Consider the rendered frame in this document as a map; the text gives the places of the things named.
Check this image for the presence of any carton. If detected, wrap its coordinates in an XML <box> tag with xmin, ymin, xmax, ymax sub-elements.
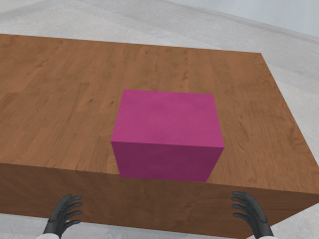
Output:
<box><xmin>111</xmin><ymin>89</ymin><xmax>224</xmax><ymax>182</ymax></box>

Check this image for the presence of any robot left hand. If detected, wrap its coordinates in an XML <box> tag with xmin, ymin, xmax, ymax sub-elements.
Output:
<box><xmin>43</xmin><ymin>193</ymin><xmax>83</xmax><ymax>239</ymax></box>

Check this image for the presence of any robot right hand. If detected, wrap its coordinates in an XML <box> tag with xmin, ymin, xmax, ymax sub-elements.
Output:
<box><xmin>230</xmin><ymin>191</ymin><xmax>274</xmax><ymax>239</ymax></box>

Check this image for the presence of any pedestal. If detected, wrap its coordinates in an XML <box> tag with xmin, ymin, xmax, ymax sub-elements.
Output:
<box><xmin>0</xmin><ymin>33</ymin><xmax>319</xmax><ymax>239</ymax></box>

